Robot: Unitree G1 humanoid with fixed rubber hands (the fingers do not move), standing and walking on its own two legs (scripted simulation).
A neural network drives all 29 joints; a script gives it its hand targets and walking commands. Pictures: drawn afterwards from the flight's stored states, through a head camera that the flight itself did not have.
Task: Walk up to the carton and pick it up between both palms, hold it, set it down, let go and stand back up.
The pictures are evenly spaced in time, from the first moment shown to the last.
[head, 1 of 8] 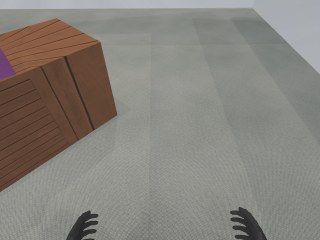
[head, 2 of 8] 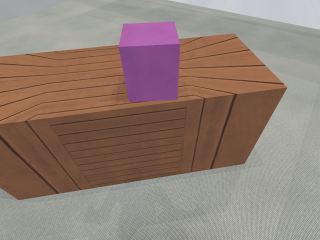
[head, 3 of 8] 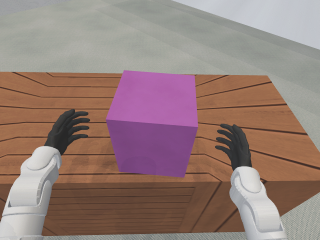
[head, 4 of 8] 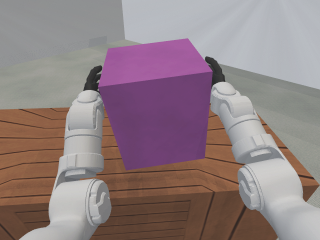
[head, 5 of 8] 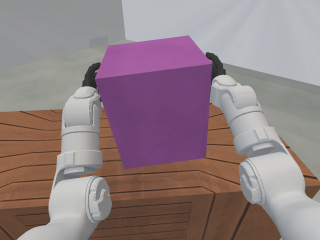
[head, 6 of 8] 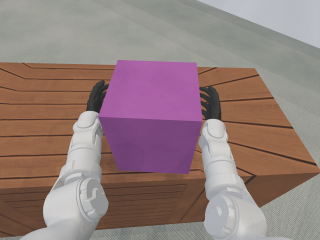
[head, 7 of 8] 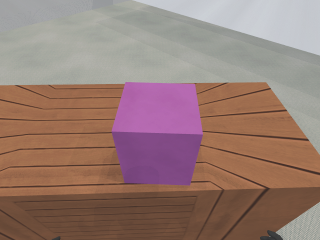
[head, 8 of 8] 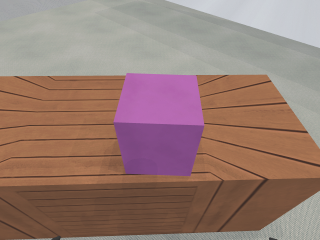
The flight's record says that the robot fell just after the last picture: no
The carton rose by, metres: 0.25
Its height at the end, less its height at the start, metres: +0.00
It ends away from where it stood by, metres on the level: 0.01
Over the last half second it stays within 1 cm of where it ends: yes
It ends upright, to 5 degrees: yes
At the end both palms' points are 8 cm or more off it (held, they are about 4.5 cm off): yes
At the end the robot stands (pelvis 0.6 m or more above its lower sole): yes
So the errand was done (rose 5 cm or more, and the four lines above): yes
